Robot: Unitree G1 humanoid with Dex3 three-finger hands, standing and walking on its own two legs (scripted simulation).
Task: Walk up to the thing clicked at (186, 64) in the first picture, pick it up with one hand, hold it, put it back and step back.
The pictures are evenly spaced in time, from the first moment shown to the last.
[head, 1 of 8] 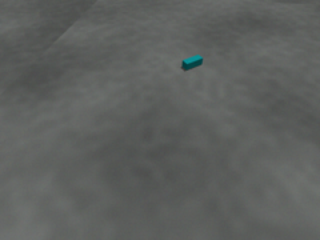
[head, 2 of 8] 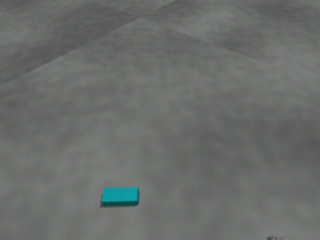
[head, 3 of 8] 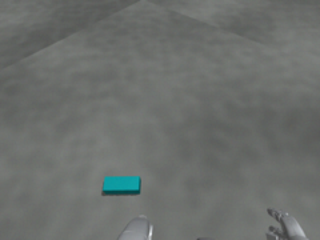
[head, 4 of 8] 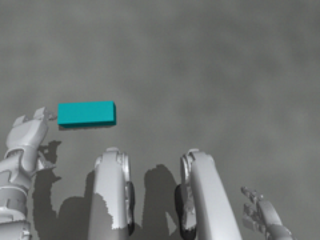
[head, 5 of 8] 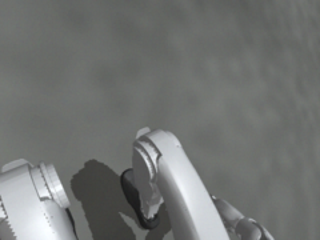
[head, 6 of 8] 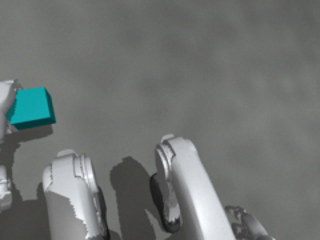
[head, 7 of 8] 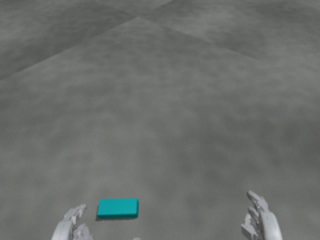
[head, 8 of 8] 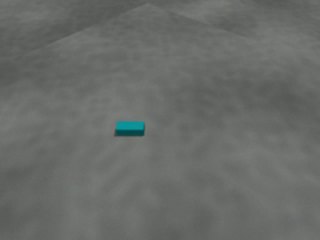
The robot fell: no
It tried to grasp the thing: yes
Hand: left
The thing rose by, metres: 0.66
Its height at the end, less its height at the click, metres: +0.00
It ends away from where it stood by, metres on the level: 0.02
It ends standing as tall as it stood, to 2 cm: yes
